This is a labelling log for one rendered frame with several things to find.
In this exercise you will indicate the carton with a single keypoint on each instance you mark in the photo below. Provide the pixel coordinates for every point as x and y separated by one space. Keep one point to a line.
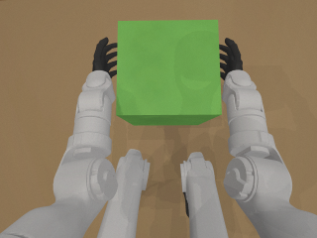
168 72

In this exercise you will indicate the left robot forearm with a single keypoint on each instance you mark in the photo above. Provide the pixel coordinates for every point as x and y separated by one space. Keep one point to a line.
92 121

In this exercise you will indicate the robot left upper arm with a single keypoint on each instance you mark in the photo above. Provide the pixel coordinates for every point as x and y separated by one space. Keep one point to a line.
81 188

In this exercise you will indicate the robot right thigh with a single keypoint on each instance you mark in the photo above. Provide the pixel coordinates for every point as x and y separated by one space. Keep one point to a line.
206 218

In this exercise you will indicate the robot left shin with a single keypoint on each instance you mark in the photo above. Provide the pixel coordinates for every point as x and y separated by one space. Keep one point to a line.
122 160

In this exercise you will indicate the right robot hand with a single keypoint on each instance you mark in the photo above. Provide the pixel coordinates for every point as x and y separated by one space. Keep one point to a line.
232 60

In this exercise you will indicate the left robot hand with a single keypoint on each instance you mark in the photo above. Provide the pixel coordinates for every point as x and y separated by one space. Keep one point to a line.
101 59

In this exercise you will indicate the right robot forearm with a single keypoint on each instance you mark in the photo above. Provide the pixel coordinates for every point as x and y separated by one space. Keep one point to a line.
246 119

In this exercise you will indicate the robot right upper arm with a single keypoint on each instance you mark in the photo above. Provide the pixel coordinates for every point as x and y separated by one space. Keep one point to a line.
262 188

